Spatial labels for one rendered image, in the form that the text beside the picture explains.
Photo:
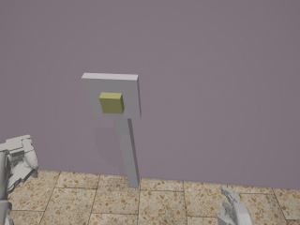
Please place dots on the left robot hand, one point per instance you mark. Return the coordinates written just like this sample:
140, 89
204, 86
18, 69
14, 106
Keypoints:
20, 153

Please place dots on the button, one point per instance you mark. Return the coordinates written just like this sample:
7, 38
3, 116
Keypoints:
112, 102

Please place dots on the robot left forearm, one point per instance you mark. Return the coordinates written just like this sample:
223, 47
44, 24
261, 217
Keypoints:
5, 208

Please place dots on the panel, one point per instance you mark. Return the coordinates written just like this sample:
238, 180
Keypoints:
128, 85

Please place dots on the right robot hand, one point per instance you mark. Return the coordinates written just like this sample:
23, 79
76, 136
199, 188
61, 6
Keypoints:
237, 211

